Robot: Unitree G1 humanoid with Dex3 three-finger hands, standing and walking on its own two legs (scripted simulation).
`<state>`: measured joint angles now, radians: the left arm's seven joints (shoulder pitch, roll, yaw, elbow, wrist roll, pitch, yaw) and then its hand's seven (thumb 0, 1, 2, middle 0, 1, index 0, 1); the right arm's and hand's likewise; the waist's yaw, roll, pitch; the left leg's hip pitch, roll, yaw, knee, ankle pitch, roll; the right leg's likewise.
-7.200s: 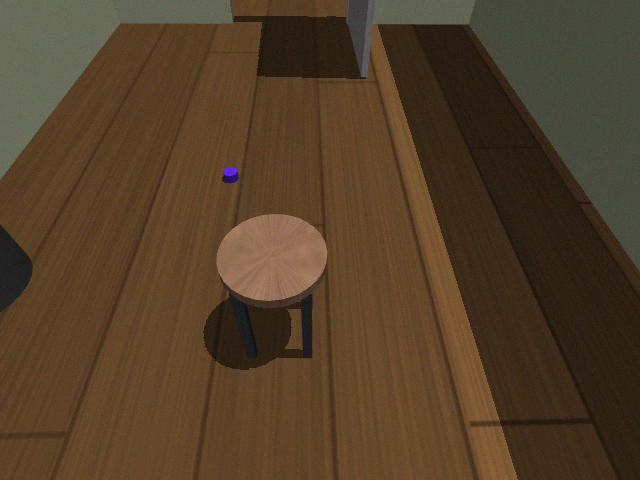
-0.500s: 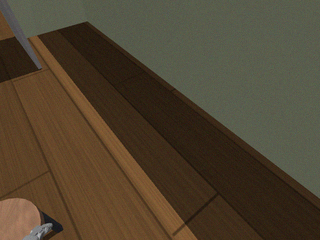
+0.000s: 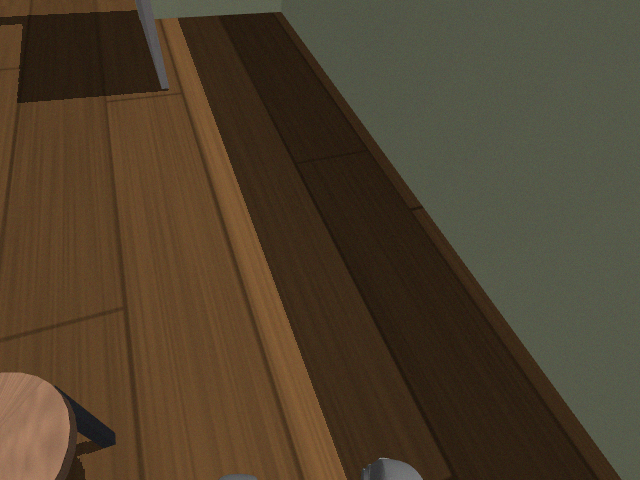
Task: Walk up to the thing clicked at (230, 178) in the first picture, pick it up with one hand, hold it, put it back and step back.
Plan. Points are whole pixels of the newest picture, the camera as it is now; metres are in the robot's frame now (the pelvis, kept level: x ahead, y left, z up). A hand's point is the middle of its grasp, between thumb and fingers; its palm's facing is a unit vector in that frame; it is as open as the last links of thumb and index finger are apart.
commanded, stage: walk up
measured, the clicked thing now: out of the picture +0.80 +1.15 -0.74
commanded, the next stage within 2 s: stand in 1.88 s
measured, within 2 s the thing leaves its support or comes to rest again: neither
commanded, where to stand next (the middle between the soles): +0.13 -0.03 m, yaw +15 degrees
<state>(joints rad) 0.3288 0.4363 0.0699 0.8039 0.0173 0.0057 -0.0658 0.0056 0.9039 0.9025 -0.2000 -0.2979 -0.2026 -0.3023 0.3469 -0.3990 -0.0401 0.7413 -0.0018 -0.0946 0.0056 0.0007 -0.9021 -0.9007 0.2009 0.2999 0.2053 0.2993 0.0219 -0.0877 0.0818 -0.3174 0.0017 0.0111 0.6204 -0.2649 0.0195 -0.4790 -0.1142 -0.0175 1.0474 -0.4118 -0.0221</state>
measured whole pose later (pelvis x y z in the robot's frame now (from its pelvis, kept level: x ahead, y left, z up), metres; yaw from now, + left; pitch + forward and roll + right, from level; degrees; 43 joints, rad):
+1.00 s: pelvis +0.05 -0.04 +0.01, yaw +17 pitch -3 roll -1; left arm 0.11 0.39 0.00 1.04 0.00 -0.02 -0.01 0.00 0.90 0.90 -0.20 -0.30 -0.20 -0.30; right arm 0.11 -0.35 0.00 1.02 -0.01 -0.01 0.01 0.00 -0.90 -0.90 0.20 0.30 0.21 0.30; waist 0.02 -0.01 0.07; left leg -0.24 -0.05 -0.04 0.59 -0.30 0.04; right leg -0.25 -0.08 -0.07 0.53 -0.24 0.04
